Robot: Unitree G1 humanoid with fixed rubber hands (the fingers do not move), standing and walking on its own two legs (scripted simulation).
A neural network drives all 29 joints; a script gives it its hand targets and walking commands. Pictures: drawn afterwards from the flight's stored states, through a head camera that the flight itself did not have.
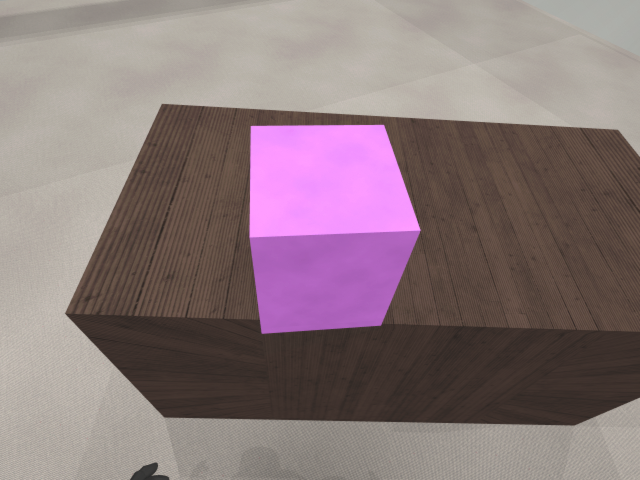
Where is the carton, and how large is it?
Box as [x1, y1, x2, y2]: [250, 125, 420, 333]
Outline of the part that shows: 251,126 250,244 261,332 265,333 380,325 420,230 384,126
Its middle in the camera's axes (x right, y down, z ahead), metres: +0.00 -0.01 +0.61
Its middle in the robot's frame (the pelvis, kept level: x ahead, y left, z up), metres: +0.47 +0.01 +0.00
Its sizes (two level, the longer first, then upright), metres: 0.210 0.200 0.250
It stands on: a pedestal, 0.64 m high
